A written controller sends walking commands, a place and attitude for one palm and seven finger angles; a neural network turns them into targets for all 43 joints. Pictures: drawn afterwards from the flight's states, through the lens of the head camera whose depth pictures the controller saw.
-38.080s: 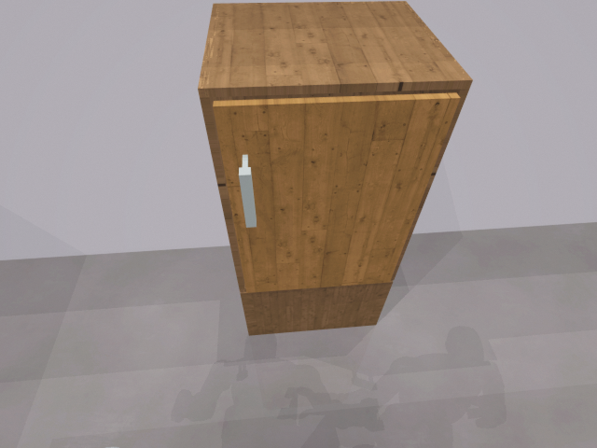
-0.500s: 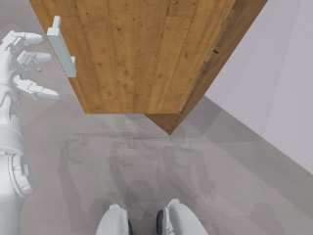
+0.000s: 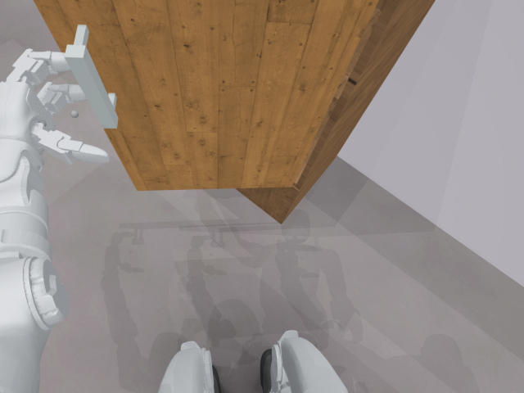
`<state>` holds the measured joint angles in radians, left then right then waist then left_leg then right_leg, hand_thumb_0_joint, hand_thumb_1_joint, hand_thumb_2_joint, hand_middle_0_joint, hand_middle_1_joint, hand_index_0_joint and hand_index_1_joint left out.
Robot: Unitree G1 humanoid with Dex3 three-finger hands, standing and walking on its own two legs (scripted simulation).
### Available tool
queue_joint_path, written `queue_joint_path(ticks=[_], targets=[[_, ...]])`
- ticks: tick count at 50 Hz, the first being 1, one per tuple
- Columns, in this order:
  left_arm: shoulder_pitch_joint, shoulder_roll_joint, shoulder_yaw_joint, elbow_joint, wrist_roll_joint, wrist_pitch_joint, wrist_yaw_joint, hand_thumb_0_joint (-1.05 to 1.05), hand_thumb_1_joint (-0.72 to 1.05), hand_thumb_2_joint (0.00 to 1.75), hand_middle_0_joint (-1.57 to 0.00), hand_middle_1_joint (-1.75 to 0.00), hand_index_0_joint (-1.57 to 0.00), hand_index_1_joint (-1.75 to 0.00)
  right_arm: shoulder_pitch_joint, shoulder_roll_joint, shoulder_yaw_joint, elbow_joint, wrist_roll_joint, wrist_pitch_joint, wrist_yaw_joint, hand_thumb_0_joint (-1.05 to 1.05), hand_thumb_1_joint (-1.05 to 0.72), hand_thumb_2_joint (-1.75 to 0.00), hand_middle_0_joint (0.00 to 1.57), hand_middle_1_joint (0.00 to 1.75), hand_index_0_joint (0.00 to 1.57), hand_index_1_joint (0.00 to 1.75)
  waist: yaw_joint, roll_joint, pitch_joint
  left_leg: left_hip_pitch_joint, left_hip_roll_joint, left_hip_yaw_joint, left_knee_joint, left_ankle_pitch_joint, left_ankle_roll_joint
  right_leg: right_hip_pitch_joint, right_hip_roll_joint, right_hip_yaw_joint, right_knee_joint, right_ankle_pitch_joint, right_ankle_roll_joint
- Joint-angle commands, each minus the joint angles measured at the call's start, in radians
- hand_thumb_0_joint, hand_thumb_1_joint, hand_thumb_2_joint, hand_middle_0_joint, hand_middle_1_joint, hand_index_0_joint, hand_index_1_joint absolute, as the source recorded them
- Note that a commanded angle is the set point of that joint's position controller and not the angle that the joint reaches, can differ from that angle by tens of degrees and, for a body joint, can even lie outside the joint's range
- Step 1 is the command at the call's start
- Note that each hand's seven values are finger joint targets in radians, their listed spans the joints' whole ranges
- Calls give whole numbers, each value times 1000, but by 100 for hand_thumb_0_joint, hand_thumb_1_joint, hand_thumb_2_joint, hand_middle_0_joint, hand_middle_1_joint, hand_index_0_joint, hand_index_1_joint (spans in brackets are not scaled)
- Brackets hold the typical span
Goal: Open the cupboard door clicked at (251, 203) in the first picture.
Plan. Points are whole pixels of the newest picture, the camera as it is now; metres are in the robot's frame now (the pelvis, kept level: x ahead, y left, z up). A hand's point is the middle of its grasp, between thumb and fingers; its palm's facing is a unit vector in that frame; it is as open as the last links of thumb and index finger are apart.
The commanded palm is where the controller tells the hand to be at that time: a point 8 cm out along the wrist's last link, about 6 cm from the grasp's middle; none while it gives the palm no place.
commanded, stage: slide the fingers in behind the handle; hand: left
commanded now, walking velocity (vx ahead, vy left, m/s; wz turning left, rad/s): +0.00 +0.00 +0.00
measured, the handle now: (97, 81) +0.56 +0.20 +0.06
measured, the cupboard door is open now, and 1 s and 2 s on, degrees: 43 43 44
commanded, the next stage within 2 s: close the thumb around the handle in 1.26 s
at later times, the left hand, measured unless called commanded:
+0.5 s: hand (95, 114) +0.50 +0.20 +0.06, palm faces -0.01 -1.00 -0.01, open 14.0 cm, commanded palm +0.48 +0.24 +0.06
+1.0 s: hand (111, 118) +0.49 +0.18 +0.06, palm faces +0.01 -1.00 -0.01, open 14.1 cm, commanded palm +0.47 +0.22 +0.06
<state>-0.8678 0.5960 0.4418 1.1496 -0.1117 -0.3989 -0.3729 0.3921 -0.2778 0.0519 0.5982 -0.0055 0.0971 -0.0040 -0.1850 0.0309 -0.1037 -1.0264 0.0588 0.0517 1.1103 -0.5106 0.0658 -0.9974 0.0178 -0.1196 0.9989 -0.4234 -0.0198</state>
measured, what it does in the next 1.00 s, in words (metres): stands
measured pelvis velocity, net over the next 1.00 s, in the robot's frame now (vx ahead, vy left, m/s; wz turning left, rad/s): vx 0.00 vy -0.01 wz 0.01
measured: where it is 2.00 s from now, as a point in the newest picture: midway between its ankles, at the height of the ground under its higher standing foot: outside the picture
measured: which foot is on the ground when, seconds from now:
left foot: down 0.00-1.00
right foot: down 0.00-1.00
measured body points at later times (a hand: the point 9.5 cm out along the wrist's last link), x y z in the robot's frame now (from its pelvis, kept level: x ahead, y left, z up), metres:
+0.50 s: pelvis +0.00 +0.00 +0.00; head +0.15 +0.03 +0.42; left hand +0.50 +0.26 +0.06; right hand +0.02 -0.27 -0.11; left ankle +0.00 +0.07 -0.66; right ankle +0.02 -0.12 -0.66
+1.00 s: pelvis +0.00 -0.01 +0.00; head +0.13 +0.02 +0.43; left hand +0.49 +0.23 +0.06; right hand +0.02 -0.27 -0.11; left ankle +0.00 +0.07 -0.66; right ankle +0.02 -0.12 -0.66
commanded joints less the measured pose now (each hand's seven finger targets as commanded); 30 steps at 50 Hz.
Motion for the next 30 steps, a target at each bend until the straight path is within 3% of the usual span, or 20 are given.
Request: queue_joint_path(ticks=[1, 3, 5, 8, 10, 11, 12, 15, 16, 18, 21, 23, 26, 27, 30], targets=[[-370, 249, 29, -240, -28, -79, 14, 0, -50, 30, -30, -120, -30, -120, 177, -191, -74, -43, 0, -10, -8, 0, -90, -90, 20, 30, 20, 30, 13, 165, -525, 485, -11, -140, -126, 561, -46, 171, 40, 65, -78, 301, -7], [-369, 264, 36, -176, -24, -63, 17, 0, -50, 30, -30, -120, -30, -120, 171, -195, -72, -37, 3, -8, -11, 0, -90, -90, 20, 30, 20, 30, 3, 116, -451, 406, -15, -126, -133, 481, -40, 191, 38, 74, -91, 287, -1], [-387, 232, 4, -179, -14, -60, 21, 0, -50, 30, -30, -120, -30, -120, 166, -190, -70, -43, 5, -7, -11, 0, -90, -90, 20, 30, 20, 30, -1, 127, -439, 392, -19, -123, -141, 446, -37, 188, 35, 74, -92, 268, -2], [-425, 251, 20, -197, -17, -80, 30, 0, -50, 30, -30, -120, -30, -120, 168, -192, -71, -39, 2, -13, -12, 0, -90, -90, 20, 30, 20, 30, -2, 129, -474, 409, -19, -126, -129, 453, -38, 187, 36, 80, -85, 273, -2], [-441, 218, -1, -205, -17, -89, 34, 0, -50, 30, -30, -120, -30, -120, 165, -187, -72, -33, 0, -17, -12, 0, -90, -90, 20, 30, 20, 30, -9, 128, -481, 415, -18, -128, -125, 458, -38, 180, 34, 78, -81, 274, -2], [-448, 197, -15, -226, -22, -98, 31, 0, -50, 30, -30, -120, -30, -120, 169, -185, -73, -33, -2, -20, -11, 0, -90, -90, 20, 30, 20, 30, -9, 165, -497, 458, -17, -133, -121, 501, -42, 162, 35, 74, -74, 288, -6], [-423, 196, -12, -213, -18, -98, 31, 0, -50, 30, -30, -120, -30, -120, 172, -187, -74, -29, -3, -19, -8, 0, -90, -90, 20, 30, 20, 30, 4, 168, -514, 482, -14, -142, -125, 523, -50, 153, 36, 69, -73, 281, -7], [-414, 167, -30, -159, -19, -78, 37, 0, -50, 30, -30, -120, -30, -120, 164, -187, -74, -23, 2, -16, -8, 0, -90, -90, 20, 30, 20, 30, -14, 114, -452, 423, -16, -134, -123, 465, -42, 142, 34, 70, -80, 261, -2], [-450, 152, -44, -186, -23, -83, 40, 0, -50, 30, -30, -120, -30, -120, 167, -186, -72, -24, 0, -19, -8, 0, -90, -90, 20, 30, 20, 30, -18, 139, -456, 444, -16, -141, -124, 482, -43, 128, 34, 66, -75, 261, -5], [-427, 206, 6, -200, -18, -83, 54, 0, -50, 30, -30, -120, -30, -120, 167, -191, -76, -29, -2, -18, -7, 0, -90, -90, 20, 30, 20, 30, 4, 138, -517, 443, -19, -133, -117, 485, -43, 167, 33, 75, -74, 279, -3], [-423, 177, -11, -221, -17, -92, 64, 0, -50, 30, -30, -120, -30, -120, 168, -180, -75, -35, -3, -21, -3, 0, -90, -90, 20, 30, 20, 30, 3, 136, -524, 439, -22, -130, -111, 533, -42, 193, 35, 75, -63, 328, -6], [-429, 191, -6, -218, -10, -91, 69, 0, -50, 30, -30, -120, -30, -120, 167, -182, -75, -30, -2, -17, -3, 0, -90, -90, 20, 30, 20, 30, 2, 122, -515, 428, -19, -131, -113, 529, -43, 199, 34, 77, -64, 330, -3], [-439, 149, -33, -258, -15, -100, 77, 0, -50, 30, -30, -120, -30, -120, 166, -175, -77, -34, -3, -19, 1, 0, -90, -90, 20, 30, 20, 30, 3, 166, -530, 469, -19, -134, -115, 555, -46, 183, 35, 71, -62, 328, -7], [-422, 144, -32, -260, -11, -100, 80, 0, -50, 30, -30, -120, -30, -120, 166, -175, -80, -31, -3, -19, 4, 0, -90, -90, 20, 30, 20, 30, 10, 163, -555, 493, -16, -135, -116, 578, -50, 186, 37, 71, -66, 335, -5], [-366, 124, -31, -233, -19, -92, 88, 0, -50, 30, -30, -120, -30, -120, 160, -172, -81, -34, -1, -17, 8, 0, -90, -90, 20, 30, 20, 30, 16, 112, -516, 440, -22, -121, -124, 535, -45, 225, 36, 75, -77, 343, -3]])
